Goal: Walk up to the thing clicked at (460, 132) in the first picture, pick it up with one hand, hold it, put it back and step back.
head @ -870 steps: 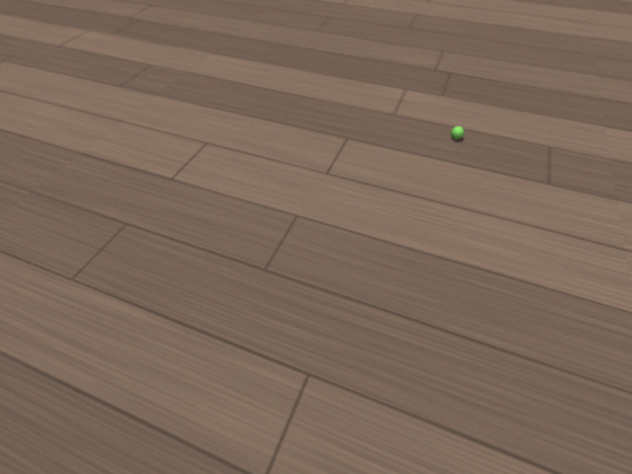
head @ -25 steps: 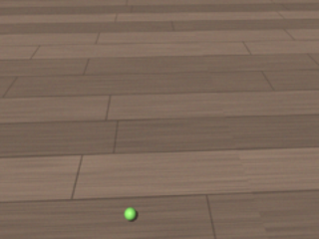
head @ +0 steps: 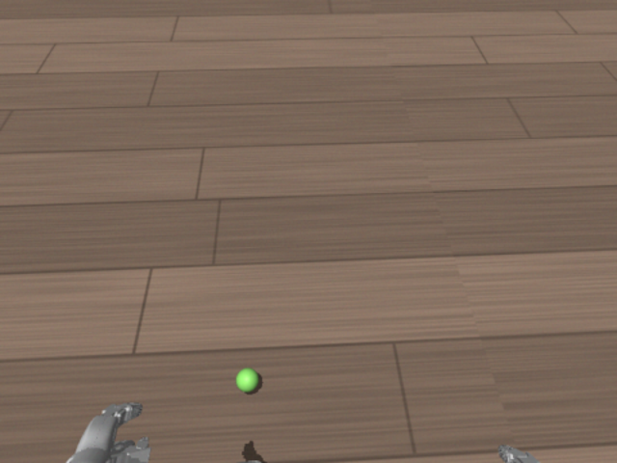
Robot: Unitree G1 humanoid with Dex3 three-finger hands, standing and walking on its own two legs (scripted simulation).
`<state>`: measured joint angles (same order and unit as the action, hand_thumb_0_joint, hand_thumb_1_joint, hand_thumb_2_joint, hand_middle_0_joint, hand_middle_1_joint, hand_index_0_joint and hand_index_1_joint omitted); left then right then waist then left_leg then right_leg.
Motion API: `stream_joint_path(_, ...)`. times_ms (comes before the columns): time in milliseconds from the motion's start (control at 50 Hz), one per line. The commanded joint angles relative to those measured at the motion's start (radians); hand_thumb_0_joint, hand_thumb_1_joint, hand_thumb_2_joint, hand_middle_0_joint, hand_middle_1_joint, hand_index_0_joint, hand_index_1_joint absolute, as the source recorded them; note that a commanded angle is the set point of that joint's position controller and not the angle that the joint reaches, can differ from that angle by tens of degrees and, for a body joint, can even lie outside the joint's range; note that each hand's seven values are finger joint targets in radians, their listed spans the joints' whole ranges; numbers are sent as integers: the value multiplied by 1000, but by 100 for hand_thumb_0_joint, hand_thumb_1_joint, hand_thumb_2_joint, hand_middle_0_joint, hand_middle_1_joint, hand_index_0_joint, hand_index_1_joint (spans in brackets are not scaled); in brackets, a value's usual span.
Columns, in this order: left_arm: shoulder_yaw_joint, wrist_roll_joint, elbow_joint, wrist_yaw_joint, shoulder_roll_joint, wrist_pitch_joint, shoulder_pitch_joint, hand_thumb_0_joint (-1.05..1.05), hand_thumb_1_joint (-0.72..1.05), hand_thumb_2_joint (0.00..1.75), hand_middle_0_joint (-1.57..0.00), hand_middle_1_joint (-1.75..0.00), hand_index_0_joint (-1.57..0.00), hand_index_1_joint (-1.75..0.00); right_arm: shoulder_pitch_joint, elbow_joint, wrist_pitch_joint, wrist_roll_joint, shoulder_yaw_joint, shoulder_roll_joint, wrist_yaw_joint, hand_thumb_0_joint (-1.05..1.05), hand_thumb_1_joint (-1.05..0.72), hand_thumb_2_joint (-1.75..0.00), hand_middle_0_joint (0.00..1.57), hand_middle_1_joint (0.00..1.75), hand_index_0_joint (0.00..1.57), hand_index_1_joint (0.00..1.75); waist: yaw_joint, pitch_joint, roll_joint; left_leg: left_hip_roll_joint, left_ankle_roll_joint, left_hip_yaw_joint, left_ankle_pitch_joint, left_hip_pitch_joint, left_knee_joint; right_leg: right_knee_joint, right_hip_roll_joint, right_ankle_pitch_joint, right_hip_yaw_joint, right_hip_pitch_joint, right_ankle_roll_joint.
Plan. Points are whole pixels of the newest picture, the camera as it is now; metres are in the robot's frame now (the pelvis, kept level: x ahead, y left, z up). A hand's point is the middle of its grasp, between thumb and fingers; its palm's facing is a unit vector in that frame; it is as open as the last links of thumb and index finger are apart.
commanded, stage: rise first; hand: left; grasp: from above
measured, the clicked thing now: (247, 379) +0.39 +0.21 -0.74
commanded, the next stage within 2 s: none
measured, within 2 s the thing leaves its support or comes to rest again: neither
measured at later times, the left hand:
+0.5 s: hand (150, 457) +0.15 +0.26 -0.22, palm faces -0.13 -0.88 -0.45, open 13.8 cm
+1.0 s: hand (160, 458) +0.15 +0.28 -0.33, palm faces -0.35 -0.71 -0.60, open 14.1 cm
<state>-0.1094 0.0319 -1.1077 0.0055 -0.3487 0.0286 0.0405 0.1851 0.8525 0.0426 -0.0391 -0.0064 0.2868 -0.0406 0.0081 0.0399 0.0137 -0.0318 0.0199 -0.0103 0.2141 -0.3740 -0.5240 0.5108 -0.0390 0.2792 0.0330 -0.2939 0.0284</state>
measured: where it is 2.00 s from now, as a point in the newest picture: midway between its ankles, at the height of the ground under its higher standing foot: outside the picture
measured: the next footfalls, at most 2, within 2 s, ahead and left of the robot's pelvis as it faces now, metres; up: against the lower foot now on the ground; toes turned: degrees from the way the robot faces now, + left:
none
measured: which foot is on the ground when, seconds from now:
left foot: down 0.00-1.00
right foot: down 0.00-1.00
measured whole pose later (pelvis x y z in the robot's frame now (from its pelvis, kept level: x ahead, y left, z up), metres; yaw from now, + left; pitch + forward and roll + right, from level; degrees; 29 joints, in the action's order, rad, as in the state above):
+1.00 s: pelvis -0.03 +0.00 -0.18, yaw -2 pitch +28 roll -3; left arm -0.14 0.46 -0.54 -0.04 -0.40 -0.04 -0.12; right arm 0.10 0.57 0.19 0.01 0.04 0.26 0.02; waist 0.01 -0.18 0.01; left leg -0.05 0.02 -0.06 0.60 -1.45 -1.56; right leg 1.55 -0.02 0.68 0.02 -1.35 0.03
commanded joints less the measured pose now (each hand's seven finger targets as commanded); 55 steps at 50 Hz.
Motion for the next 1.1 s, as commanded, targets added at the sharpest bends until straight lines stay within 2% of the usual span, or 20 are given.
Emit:
stream_joint_path(0,-105,83,52,17,-209,-15,-60,0,5,88,-16,-94,-18,-92,67,-154,29,23,92,148,3,0,-93,-91,20,30,20,30,-33,-260,-68,48,-15,47,-114,24,-60,58,37,-148,1,-58,-51)
stream_joint_path(20,-92,90,60,14,-178,-34,-88,0,-3,89,-14,-96,-16,-94,65,-176,31,21,93,142,7,0,-92,-91,20,30,20,30,-34,-264,-54,46,-12,45,-121,19,-59,62,44,-147,6,-60,-51)
stream_joint_path(120,-110,134,206,-9,-200,-116,-43,0,-43,95,-11,-102,-11,-102,34,-274,37,15,98,134,21,0,-90,-90,20,30,20,30,-16,-255,-44,37,-15,39,-97,-67,-132,116,49,-107,12,-146,-46)
stream_joint_path(160,-106,148,236,-15,-188,-120,-25,0,-49,96,-9,-106,-9,-106,40,-287,49,20,99,129,25,0,-89,-90,20,30,20,30,-4,-239,-32,28,-16,32,-60,-127,-189,179,55,-67,15,-225,-45)
stream_joint_path(200,-124,160,281,-20,-184,-108,-42,0,-49,99,-6,-106,-6,-106,50,-306,64,24,103,124,30,0,-88,-90,20,30,20,30,-3,-257,-58,20,-16,26,-18,-172,-240,243,56,-22,14,-287,-46)
stream_joint_path(260,-141,177,375,-20,-194,-98,-84,0,-48,101,-5,-107,-5,-107,56,-339,79,28,109,121,31,0,-89,-90,20,30,20,30,0,-315,-74,13,-17,14,-16,-215,-307,318,54,-20,11,-349,-46)
stream_joint_path(280,-128,182,440,-18,-186,-95,-75,0,-49,101,-6,-106,-5,-107,54,-349,86,29,110,116,29,0,-89,-90,20,30,20,30,5,-335,-86,13,-19,17,0,-222,-327,335,52,-10,6,-372,-45)
stream_joint_path(300,-146,184,435,-21,-195,-100,-110,0,-51,101,-5,-107,-4,-108,53,-355,90,31,113,119,25,0,-88,-90,20,30,20,30,11,-344,-71,11,-21,14,-7,-239,-346,350,52,-21,6,-384,-43)
stream_joint_path(340,-121,192,510,-17,-166,-107,-139,0,-50,102,-5,-107,-4,-108,60,-357,99,32,113,112,21,0,-89,-90,20,30,20,30,13,-378,-85,5,-23,16,-26,-235,-378,380,50,-32,1,-412,-44)
stream_joint_path(380,-133,192,550,-16,-175,-123,-172,0,-50,102,-5,-106,-3,-108,55,-360,104,36,114,115,19,0,-89,-90,20,30,20,30,20,-393,-84,-2,-24,7,-51,-251,-411,409,52,-41,5,-443,-43)
stream_joint_path(560,-131,247,677,-22,-168,-151,-265,0,-52,97,-5,-108,-5,-107,1,-401,140,42,106,98,19,0,-88,-90,20,30,20,30,10,-398,-92,2,-27,3,85,-414,-532,526,52,70,5,-593,-45)
stream_joint_path(620,-122,263,721,-22,-159,-153,-310,0,-54,98,-5,-108,-5,-108,0,-411,151,40,105,95,26,0,-88,-90,20,30,20,30,9,-451,-87,5,-30,1,51,-448,-590,580,53,38,5,-622,-45)
stream_joint_path(640,-135,269,743,-23,-176,-153,-315,0,-55,98,-6,-108,-6,-108,-5,-418,153,41,107,97,26,0,-89,-90,20,30,20,30,0,-461,-102,8,-30,4,47,-463,-608,597,52,35,3,-638,-45)
stream_joint_path(680,-133,274,773,-25,-176,-158,-327,0,-54,97,-5,-108,-5,-108,-15,-428,157,40,109,99,28,0,-88,-90,20,30,20,30,10,-460,-85,8,-32,-2,65,-494,-629,615,54,47,7,-664,-43)
stream_joint_path(720,-121,277,800,-26,-155,-161,-373,0,-56,98,-6,-107,-5,-108,-21,-431,160,36,108,95,34,0,-88,-90,20,30,20,30,1,-483,-82,8,-32,-7,72,-515,-653,640,55,55,7,-689,-44)
stream_joint_path(760,-121,289,822,-28,-177,-161,-324,0,-56,99,-6,-106,-5,-107,-29,-430,161,35,110,105,37,0,-88,-90,20,30,20,30,9,-462,-92,4,-29,-19,108,-550,-669,676,55,90,8,-744,-46)
stream_joint_path(840,-109,357,763,-40,-200,-114,-213,0,-53,98,-5,-106,-4,-106,-42,-409,172,36,108,106,43,0,-86,-89,20,30,20,30,34,-478,-73,8,-36,-21,123,-656,-781,767,54,98,3,-851,-44)
stream_joint_path(900,-100,425,697,-56,-218,-50,-122,0,-51,97,-4,-106,-4,-106,-61,-379,186,41,113,118,50,0,-84,-89,20,30,20,30,26,-475,-83,9,-34,-30,195,-749,-842,851,54,164,-1,-970,-49)
stream_joint_path(960,-80,501,690,-75,-243,26,-37,0,-50,99,-4,-106,-4,-106,-71,-363,197,45,126,137,56,0,-83,-88,20,30,20,30,18,-552,-136,-2,-21,-49,252,-769,-898,946,56,215,3,-1100,-54)
stream_joint_path(1080,-104,634,561,-168,-318,98,91,0,-53,102,-4,-106,-3,-107,-68,-303,186,53,128,159,65,0,-83,-89,20,30,20,30,1,-681,-144,-2,-17,-50,190,-875,-1062,1105,63,176,16,-1239,-55)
